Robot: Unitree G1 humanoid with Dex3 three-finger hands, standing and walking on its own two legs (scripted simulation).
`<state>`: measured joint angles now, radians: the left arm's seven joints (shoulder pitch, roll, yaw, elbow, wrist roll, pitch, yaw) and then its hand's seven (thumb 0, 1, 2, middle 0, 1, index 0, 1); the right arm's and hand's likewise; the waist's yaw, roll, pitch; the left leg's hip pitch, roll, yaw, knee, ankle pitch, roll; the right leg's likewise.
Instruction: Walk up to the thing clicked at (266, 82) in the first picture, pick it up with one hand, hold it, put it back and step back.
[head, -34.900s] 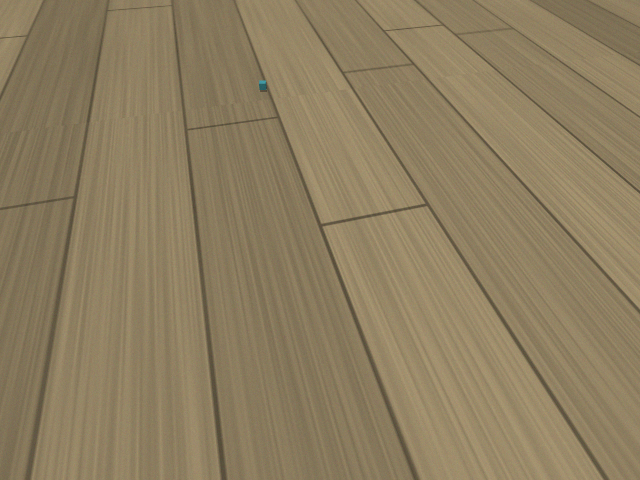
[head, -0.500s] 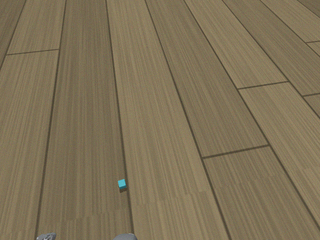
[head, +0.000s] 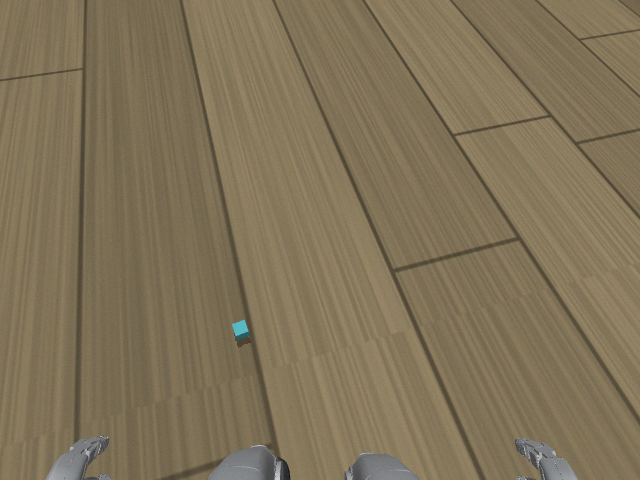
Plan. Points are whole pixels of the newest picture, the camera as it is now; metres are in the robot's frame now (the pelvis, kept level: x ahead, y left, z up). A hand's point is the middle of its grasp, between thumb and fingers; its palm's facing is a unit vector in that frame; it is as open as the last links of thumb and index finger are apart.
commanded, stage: step back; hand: left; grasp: from above
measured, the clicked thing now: (241, 330) +0.52 +0.22 -0.74
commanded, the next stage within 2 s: none
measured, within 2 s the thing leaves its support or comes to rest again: neither
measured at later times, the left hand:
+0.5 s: hand out of the picture -0.01 +0.28 -0.15, palm faces +0.05 -0.93 -0.35, open 7.3 cm
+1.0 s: hand out of the picture -0.21 +0.23 -0.12, palm faces +0.00 -0.90 -0.43, open 7.3 cm
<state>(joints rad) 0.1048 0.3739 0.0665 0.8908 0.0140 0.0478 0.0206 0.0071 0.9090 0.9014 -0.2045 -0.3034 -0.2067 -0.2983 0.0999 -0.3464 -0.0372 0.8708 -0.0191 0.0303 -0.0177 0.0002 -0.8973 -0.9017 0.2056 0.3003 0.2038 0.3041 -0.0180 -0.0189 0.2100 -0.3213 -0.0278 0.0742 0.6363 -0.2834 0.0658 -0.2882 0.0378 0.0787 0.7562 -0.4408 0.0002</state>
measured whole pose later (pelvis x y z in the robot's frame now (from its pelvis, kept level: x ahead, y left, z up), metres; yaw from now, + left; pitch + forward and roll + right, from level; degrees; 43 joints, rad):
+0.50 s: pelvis -0.13 +0.01 +0.01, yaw +4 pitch -3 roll -1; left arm 0.11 0.39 0.08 0.81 0.02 0.08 0.02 0.01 0.91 0.90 -0.20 -0.30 -0.21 -0.30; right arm 0.17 -0.35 -0.03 0.89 -0.04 0.03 0.00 0.00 -0.90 -0.90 0.20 0.30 0.20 0.30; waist -0.01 -0.06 0.19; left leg -0.24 -0.03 -0.05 0.62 -0.32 0.03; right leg -0.46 0.09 0.13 0.99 -0.51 -0.01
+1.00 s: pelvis -0.29 -0.04 +0.01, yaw -1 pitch -2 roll +2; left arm 0.22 0.34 0.08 0.84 0.04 0.06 -0.01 0.01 0.91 0.90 -0.21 -0.30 -0.21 -0.30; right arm 0.18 -0.41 -0.05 0.86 0.00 0.05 -0.02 0.00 -0.90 -0.90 0.20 0.30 0.20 0.30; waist 0.02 0.02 0.12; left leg -0.50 -0.12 -0.14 1.14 -0.44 0.00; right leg -0.29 -0.02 0.04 0.62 -0.29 -0.02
